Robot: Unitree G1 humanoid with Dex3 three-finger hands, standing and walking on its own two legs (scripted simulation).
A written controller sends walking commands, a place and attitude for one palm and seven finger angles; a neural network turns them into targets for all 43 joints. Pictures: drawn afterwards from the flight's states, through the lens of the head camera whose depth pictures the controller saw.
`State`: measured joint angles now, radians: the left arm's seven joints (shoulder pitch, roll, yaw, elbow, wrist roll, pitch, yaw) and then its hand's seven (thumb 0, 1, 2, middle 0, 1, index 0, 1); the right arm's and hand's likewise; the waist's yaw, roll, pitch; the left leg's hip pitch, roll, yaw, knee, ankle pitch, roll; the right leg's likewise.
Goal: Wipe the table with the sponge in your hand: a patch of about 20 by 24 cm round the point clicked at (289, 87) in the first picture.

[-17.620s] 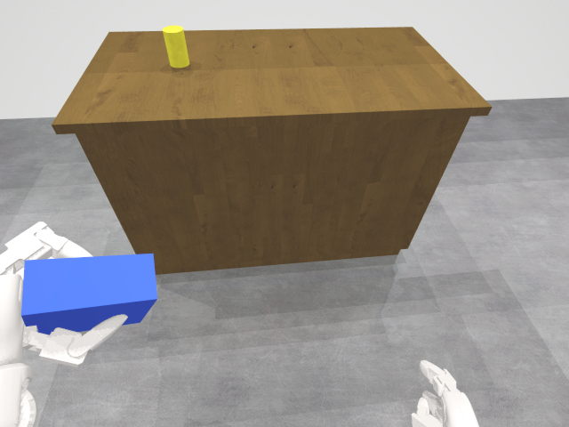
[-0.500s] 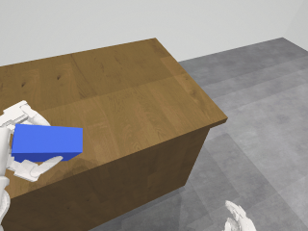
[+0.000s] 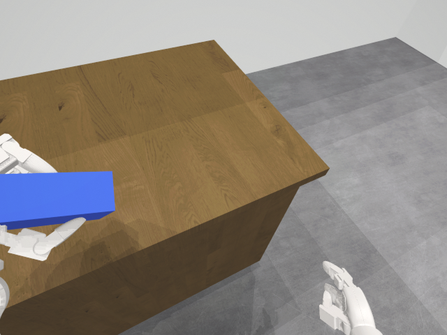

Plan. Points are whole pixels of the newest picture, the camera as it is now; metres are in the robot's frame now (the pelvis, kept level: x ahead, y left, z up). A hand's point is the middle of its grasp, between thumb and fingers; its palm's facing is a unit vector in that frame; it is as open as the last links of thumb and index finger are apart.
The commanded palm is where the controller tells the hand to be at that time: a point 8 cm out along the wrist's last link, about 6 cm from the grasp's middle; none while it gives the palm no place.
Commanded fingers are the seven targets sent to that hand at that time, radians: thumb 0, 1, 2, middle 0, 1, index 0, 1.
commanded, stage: shuffle to correct the standing spot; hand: left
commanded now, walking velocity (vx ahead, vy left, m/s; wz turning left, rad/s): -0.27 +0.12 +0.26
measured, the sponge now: (74, 200) +0.25 +0.23 +0.15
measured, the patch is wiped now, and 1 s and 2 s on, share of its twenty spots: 0.00 0.00 0.00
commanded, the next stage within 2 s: come to a stop and stand still in 0.06 s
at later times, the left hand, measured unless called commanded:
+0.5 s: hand out of the picture +0.14 +0.28 +0.17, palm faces +0.47 -0.81 -0.34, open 9.3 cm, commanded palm +0.08 +0.30 +0.18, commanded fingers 0.00 0.10 1.30 -1.20 -1.60 -1.20 -1.60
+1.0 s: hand out of the picture +0.15 +0.31 +0.22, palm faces +0.53 -0.76 -0.38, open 9.3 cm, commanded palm +0.07 +0.32 +0.18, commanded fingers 0.00 0.10 1.30 -1.20 -1.60 -1.20 -1.60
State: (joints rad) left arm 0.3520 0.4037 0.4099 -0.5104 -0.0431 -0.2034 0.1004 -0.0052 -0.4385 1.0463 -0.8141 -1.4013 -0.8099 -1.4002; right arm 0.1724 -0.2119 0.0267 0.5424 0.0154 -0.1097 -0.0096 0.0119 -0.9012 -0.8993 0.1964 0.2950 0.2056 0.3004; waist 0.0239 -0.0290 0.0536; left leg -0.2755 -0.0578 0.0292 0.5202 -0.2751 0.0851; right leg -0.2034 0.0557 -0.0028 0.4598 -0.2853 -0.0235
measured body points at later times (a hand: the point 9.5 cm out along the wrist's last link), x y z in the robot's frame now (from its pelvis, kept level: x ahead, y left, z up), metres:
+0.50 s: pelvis -0.06 +0.01 +0.00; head -0.07 +0.03 +0.45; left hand +0.11 +0.32 +0.19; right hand +0.12 -0.19 -0.07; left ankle -0.01 +0.06 -0.73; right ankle -0.03 -0.10 -0.73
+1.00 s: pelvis -0.08 +0.03 -0.01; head -0.07 +0.04 +0.44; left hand +0.12 +0.35 +0.24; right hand +0.10 -0.17 -0.09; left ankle +0.00 +0.06 -0.74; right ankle -0.03 -0.11 -0.73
